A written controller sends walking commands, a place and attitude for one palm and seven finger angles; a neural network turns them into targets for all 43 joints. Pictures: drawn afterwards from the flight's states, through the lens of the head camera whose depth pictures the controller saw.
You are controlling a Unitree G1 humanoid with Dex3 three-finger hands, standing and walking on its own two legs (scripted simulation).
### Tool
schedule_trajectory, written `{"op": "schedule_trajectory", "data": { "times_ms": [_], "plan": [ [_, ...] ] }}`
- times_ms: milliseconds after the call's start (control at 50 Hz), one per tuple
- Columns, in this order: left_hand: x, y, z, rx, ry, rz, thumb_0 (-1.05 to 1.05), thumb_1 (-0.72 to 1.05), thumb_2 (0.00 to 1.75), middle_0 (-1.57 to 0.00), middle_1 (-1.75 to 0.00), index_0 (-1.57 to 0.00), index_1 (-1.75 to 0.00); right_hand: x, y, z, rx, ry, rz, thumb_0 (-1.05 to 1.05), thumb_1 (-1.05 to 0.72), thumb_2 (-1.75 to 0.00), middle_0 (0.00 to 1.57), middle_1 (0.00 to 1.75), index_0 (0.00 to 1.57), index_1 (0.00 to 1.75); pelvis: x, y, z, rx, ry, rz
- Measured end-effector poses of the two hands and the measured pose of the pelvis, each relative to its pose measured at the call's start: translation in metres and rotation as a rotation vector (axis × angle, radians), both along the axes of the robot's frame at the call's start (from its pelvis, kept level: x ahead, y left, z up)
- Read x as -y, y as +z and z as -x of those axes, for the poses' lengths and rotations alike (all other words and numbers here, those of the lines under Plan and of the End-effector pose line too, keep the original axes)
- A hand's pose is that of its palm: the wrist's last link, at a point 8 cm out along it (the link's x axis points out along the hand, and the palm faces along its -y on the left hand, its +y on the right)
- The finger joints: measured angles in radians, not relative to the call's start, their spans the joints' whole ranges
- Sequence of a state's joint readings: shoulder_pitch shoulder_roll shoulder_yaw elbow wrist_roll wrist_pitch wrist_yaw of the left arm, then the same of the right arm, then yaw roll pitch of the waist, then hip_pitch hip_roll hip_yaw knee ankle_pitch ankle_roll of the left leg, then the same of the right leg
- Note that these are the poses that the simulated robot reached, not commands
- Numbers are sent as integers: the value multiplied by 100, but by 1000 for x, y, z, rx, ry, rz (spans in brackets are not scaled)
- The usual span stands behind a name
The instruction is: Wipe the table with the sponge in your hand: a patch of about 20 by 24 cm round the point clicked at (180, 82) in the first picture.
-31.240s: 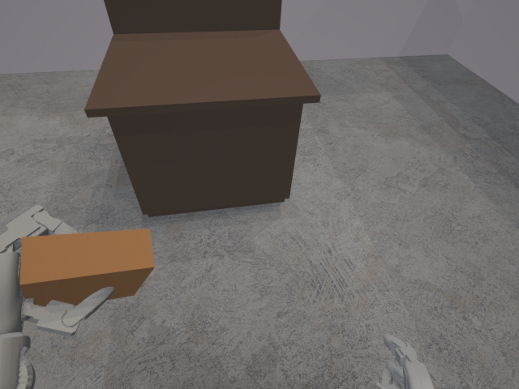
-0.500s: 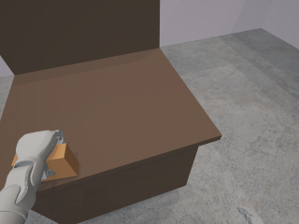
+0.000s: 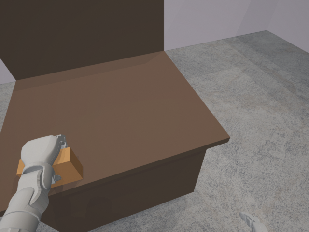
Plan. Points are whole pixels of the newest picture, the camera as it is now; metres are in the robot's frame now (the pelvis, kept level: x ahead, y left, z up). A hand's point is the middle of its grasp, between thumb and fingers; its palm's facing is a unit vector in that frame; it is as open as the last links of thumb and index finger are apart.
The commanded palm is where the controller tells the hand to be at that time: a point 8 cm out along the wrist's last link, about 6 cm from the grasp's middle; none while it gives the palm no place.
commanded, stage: wipe forward along the first lane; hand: left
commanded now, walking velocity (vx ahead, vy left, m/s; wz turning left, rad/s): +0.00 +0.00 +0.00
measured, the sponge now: (56, 172) +0.27 +0.34 -0.03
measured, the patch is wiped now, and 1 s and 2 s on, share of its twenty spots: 0.05 0.25 0.45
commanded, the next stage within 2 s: slide across to the middle lane in 1.60 s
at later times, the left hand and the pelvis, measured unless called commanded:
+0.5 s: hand (49, 144) +0.33 +0.36 +0.02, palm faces -0.15 -0.02 -0.99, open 9.0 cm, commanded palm +0.31 +0.36 +0.05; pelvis +0.00 -0.01 -0.01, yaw -1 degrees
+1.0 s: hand (48, 131) +0.37 +0.39 +0.02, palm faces -0.14 -0.02 -0.99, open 9.1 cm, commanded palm +0.37 +0.38 +0.06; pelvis +0.00 -0.01 -0.02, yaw -1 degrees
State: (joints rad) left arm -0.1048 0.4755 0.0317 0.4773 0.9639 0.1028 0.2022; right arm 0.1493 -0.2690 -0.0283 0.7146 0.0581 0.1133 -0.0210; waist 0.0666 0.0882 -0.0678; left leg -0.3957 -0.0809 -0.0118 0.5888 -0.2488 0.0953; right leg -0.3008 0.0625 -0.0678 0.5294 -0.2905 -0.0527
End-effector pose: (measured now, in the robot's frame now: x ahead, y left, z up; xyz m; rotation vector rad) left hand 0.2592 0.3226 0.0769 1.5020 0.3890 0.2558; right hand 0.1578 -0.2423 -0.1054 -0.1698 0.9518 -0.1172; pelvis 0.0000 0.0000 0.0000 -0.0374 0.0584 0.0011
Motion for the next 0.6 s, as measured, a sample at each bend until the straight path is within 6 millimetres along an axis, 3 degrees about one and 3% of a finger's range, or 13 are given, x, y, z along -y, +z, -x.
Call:
{"op": "schedule_trajectory", "data": {
  "times_ms": [240, 460, 600],
  "plan": [
    [-17, 0, -21, -19, 53, -19, -1, -45, 105, -87, -143, -87, -145, 13, -7, 21, -81, -12, 26, 1, -91, -90, 20, 30, 20, 30, 8, -3, 4, -34, 6, 3],
    [-30, -1, -53, -74, 40, -45, -1, -46, 106, -87, -141, -87, -145, 42, -17, 64, -189, -82, 65, 1, -91, -90, 20, 30, 20, 30, 14, -9, 3, -96, -6, 11],
    [-38, -1, -64, -61, 45, -47, -1, -46, 106, -87, -141, -87, -145, 49, -24, 89, -257, -113, 72, 1, -91, -90, 20, 30, 20, 30, 15, -13, 3, -126, -12, 14]
  ]
}}
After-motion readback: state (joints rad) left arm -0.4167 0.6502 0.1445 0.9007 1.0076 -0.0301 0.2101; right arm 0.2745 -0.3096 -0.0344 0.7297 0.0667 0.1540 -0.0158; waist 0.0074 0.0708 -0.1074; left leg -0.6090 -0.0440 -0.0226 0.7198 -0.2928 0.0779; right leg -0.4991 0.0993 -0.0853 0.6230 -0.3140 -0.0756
